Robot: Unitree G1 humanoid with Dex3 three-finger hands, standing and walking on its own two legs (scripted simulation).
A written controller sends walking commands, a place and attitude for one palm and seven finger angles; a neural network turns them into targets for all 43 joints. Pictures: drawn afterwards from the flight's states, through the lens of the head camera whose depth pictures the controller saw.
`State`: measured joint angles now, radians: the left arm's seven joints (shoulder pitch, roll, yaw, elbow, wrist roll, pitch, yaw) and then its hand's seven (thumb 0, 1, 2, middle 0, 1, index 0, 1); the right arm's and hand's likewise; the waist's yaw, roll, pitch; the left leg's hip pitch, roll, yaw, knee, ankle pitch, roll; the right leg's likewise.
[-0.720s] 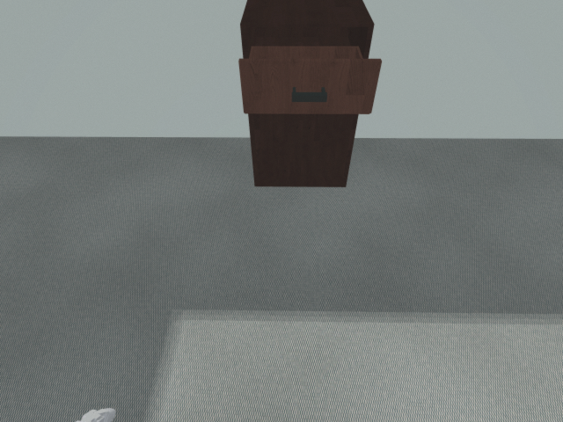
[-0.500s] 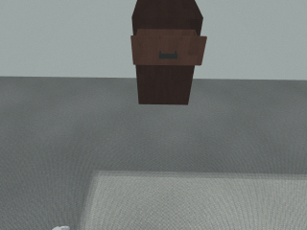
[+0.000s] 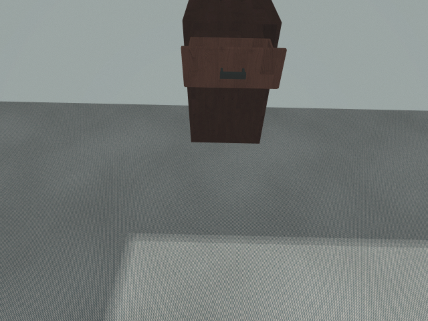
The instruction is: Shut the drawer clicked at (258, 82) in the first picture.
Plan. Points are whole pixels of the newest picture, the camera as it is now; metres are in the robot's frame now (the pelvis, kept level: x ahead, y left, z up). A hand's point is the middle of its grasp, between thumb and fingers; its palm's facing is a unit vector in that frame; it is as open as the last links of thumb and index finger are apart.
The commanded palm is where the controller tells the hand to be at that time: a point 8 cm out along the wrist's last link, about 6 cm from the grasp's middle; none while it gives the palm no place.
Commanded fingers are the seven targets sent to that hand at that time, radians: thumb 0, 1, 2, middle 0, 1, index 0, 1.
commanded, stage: stand and wait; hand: left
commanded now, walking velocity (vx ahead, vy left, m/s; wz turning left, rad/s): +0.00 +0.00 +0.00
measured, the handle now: (232, 72) +1.09 -0.02 -0.06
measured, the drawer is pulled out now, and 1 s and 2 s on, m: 0.30 0.30 0.30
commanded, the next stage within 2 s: look at it before walking up in 0.12 s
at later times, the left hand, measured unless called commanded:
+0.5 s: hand out of the picture +0.06 +0.25 -0.16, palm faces -0.02 -0.95 -0.32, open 7.4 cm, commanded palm none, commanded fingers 0.00 0.90 0.90 -0.20 -0.30 -0.20 -0.30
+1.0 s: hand out of the picture +0.06 +0.24 -0.17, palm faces -0.04 -0.96 -0.28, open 7.4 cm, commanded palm none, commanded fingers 0.00 0.90 0.90 -0.20 -0.30 -0.20 -0.30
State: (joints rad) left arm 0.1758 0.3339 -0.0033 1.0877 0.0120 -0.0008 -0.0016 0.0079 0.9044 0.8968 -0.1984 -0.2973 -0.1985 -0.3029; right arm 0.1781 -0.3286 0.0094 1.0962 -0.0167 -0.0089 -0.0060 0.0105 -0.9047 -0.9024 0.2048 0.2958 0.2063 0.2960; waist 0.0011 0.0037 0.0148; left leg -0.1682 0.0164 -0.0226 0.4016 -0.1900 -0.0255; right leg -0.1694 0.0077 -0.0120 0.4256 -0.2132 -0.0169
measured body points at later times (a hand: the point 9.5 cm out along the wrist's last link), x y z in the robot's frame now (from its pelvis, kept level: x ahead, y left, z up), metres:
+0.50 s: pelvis +0.00 +0.01 +0.00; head +0.00 +0.01 +0.45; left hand +0.06 +0.30 -0.14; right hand +0.07 -0.28 -0.13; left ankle +0.02 +0.14 -0.74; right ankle +0.01 -0.11 -0.74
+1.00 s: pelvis +0.02 +0.01 +0.00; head +0.01 +0.01 +0.45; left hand +0.06 +0.29 -0.15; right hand +0.07 -0.26 -0.15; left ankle +0.02 +0.14 -0.74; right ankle +0.01 -0.11 -0.74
